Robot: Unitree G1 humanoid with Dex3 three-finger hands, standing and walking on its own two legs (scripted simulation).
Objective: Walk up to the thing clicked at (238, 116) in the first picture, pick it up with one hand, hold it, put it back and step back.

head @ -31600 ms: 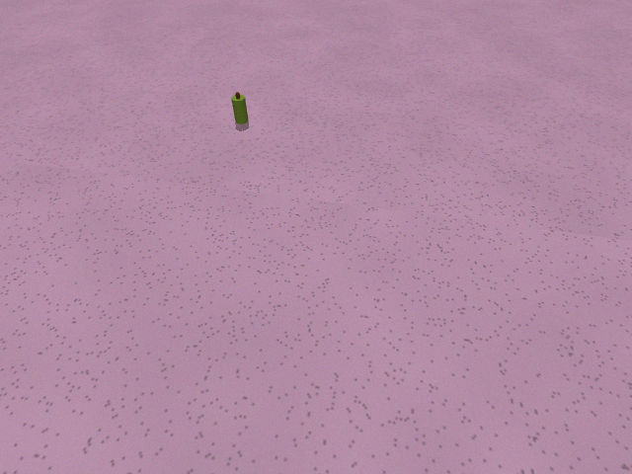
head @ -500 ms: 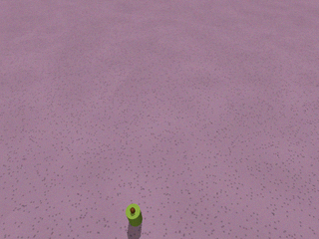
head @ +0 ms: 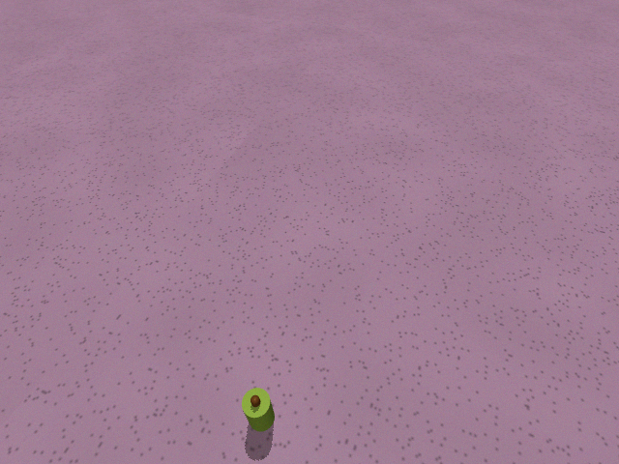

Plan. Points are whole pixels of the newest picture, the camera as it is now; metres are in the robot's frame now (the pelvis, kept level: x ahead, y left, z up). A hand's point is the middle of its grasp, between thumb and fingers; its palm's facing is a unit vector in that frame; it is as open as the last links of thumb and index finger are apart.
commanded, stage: step back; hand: left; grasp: from the side
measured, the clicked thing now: (258, 408) +0.39 +0.18 -0.69
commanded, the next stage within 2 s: none
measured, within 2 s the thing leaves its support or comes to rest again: neither
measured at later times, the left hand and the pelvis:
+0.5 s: hand out of the picture +0.05 +0.30 -0.18, palm faces -0.06 -0.93 -0.36, open 7.3 cm; pelvis -0.08 +0.05 -0.01, yaw -2 degrees
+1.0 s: hand out of the picture -0.07 +0.30 -0.15, palm faces +0.00 -0.91 -0.42, open 7.3 cm; pelvis -0.20 +0.03 -0.02, yaw +1 degrees
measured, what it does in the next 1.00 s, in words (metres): walks backwards: right foot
